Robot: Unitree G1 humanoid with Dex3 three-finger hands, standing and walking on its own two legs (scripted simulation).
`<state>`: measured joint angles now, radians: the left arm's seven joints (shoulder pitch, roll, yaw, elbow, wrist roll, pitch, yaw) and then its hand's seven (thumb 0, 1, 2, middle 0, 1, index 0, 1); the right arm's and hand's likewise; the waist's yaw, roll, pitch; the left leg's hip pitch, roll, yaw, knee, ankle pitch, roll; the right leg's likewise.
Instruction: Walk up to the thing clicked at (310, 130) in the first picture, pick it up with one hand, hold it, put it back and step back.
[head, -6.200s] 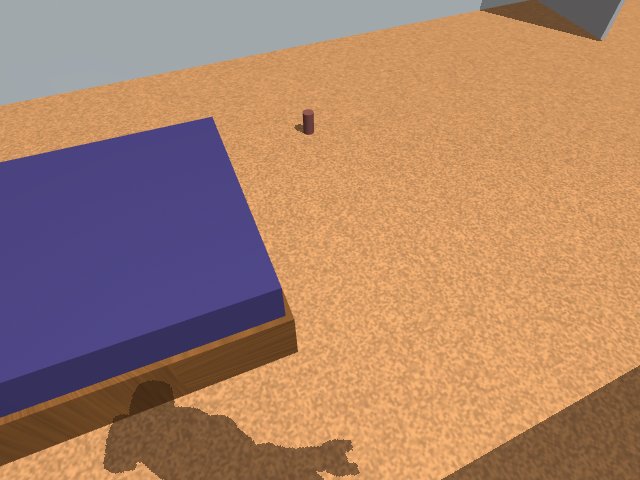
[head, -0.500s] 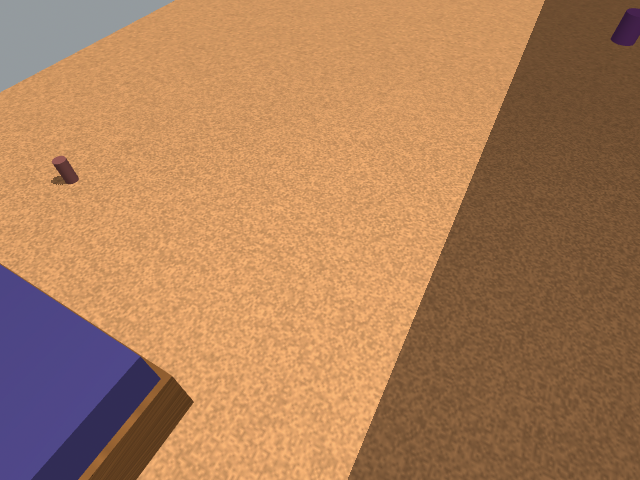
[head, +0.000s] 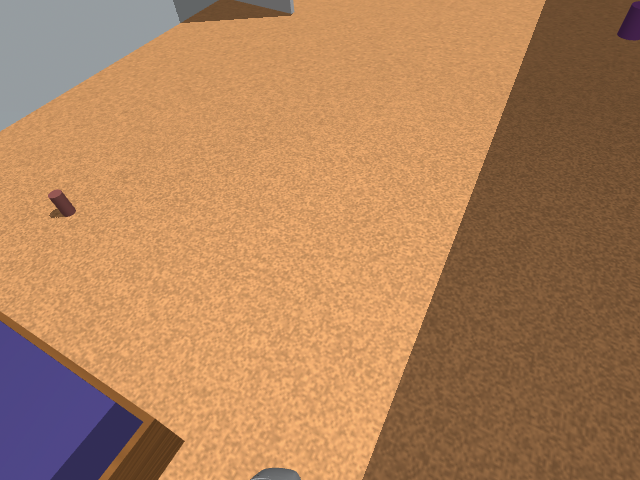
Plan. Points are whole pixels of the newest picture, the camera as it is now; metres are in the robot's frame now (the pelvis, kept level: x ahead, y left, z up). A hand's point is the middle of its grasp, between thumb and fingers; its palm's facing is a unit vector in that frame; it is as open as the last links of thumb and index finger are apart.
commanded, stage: walk up
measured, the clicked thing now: (62, 203) +1.28 +1.29 -0.71
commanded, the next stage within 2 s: stand in 1.80 s
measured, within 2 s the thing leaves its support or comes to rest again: neither
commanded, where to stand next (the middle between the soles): +0.32 +0.05 m, yaw +1 degrees
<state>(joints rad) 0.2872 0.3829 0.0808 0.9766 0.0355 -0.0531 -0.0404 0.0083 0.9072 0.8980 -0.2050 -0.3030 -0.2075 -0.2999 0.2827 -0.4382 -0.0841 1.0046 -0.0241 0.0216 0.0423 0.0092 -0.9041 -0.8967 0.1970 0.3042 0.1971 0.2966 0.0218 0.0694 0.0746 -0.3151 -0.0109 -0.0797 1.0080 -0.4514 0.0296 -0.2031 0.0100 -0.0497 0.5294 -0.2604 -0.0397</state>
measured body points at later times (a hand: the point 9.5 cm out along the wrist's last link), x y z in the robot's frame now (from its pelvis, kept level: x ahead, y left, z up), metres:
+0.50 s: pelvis +0.20 +0.04 +0.00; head +0.24 +0.06 +0.44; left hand +0.24 +0.36 -0.13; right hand +0.31 -0.26 -0.10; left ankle +0.24 +0.16 -0.73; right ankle +0.13 -0.10 -0.65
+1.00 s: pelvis +0.29 +0.04 -0.02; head +0.34 +0.01 +0.43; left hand +0.39 +0.34 -0.12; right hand +0.37 -0.27 -0.16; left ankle +0.28 +0.19 -0.71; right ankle +0.39 -0.09 -0.73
